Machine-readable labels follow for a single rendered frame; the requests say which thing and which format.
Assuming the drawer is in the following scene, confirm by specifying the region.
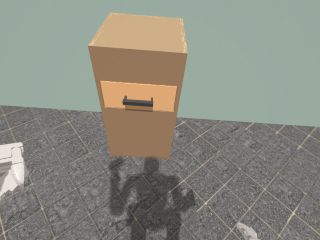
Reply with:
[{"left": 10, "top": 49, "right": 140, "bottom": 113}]
[{"left": 100, "top": 80, "right": 177, "bottom": 112}]

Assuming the right robot hand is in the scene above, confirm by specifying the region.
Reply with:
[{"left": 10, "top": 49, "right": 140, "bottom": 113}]
[{"left": 236, "top": 222, "right": 261, "bottom": 240}]

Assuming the left robot hand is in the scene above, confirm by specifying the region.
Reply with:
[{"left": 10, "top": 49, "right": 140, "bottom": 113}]
[{"left": 0, "top": 142, "right": 29, "bottom": 203}]

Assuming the cabinet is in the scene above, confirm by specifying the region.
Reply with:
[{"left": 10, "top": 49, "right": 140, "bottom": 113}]
[{"left": 88, "top": 12, "right": 188, "bottom": 159}]

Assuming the handle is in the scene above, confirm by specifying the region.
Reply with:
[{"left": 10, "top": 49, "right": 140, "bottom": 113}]
[{"left": 122, "top": 95, "right": 154, "bottom": 107}]

